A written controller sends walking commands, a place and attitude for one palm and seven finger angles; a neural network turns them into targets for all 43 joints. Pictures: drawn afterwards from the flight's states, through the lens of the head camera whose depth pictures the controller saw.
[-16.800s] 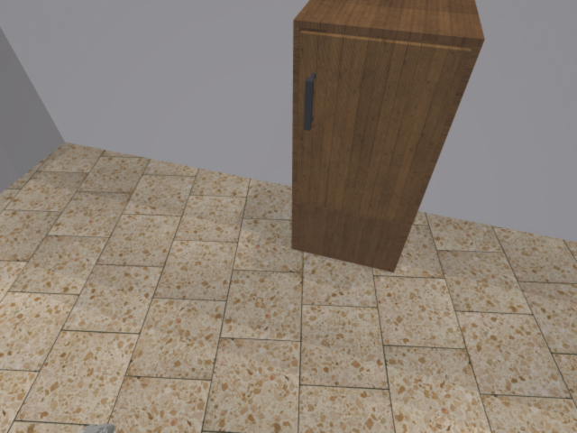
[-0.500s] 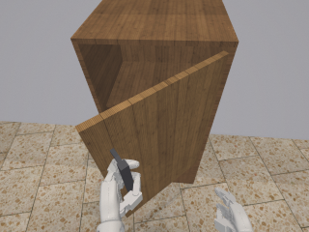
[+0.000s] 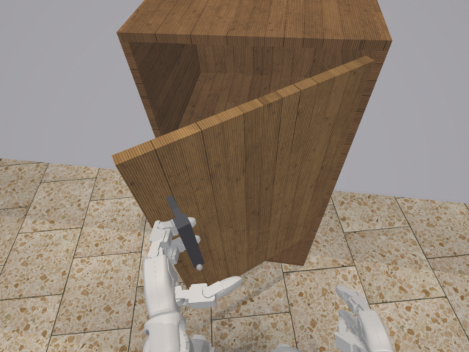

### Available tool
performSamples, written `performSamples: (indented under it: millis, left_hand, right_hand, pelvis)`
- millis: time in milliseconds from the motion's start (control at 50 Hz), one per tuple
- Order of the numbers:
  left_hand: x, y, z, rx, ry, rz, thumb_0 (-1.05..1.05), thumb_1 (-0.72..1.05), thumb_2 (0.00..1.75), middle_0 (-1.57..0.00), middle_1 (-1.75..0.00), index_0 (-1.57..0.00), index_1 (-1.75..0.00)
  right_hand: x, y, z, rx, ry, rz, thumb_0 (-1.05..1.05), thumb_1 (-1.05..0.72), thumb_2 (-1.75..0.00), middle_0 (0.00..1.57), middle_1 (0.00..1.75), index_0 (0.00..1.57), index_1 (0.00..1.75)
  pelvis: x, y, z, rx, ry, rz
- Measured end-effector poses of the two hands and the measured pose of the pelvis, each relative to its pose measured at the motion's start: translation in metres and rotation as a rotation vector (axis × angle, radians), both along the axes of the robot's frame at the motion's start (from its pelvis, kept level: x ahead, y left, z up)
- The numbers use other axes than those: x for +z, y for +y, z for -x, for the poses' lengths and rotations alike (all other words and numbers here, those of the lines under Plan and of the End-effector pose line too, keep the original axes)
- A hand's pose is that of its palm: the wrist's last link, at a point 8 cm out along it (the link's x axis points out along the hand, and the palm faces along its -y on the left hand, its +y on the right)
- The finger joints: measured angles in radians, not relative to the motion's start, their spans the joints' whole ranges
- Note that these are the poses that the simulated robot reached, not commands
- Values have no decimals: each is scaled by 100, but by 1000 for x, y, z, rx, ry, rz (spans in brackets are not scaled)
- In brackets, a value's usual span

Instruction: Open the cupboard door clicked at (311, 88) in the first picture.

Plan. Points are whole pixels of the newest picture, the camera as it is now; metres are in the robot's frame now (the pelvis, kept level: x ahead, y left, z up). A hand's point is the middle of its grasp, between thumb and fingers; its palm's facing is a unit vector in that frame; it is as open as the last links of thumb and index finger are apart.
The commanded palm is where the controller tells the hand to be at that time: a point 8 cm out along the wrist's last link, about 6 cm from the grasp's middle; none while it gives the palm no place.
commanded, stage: open thumb and fingers to let go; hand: left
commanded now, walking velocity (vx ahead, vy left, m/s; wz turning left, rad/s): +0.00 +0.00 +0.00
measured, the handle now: (185, 234) +0.30 +0.09 +0.06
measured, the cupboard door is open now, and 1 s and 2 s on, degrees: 38 41 40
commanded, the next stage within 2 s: slide the hand sideways off the handle in 0.34 s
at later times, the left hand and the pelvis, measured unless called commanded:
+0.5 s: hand (198, 266) +0.25 +0.07 +0.05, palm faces +0.12 -0.99 -0.02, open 15.7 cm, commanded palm +0.20 +0.09 +0.05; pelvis +0.00 +0.03 +0.00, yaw -1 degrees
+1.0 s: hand (189, 299) +0.20 +0.07 +0.06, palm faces -0.19 -0.98 +0.03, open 16.1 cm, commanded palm +0.18 +0.14 +0.05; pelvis -0.01 +0.05 -0.01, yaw -3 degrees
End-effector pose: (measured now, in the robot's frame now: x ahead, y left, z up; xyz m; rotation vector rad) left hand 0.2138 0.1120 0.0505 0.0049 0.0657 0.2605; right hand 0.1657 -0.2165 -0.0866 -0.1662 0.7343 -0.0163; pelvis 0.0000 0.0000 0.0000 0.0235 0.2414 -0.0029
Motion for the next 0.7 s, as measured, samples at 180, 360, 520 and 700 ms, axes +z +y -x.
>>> performSamples:
  millis: [180,360,520,700]
  left_hand:
    - [1,3,-7,-36,-3,-10,-1,-44,32,-27,-101,-28,-101]
    - [2,3,-10,-84,4,-13,-1,-49,30,-22,-63,-26,-65]
    - [2,6,-4,-184,4,11,-1,-50,30,-21,-41,-20,-47]
    - [0,4,25,-479,-48,60,-1,-50,30,-12,-31,-14,-34]
  right_hand:
    - [4,16,2,-9,-19,-7,1,-91,-90,20,30,20,30]
    - [15,30,-3,0,-50,-12,1,-91,-90,20,30,21,30]
    - [20,36,-6,20,-76,-24,1,-91,-90,20,30,21,30]
    - [4,34,8,-21,-53,-2,1,-91,-90,20,30,20,30]
  pelvis:
    - [1,13,0,-8,-7,13]
    - [3,22,-1,-15,-21,27]
    - [1,28,2,-11,-28,29]
    - [-13,42,11,-20,-11,33]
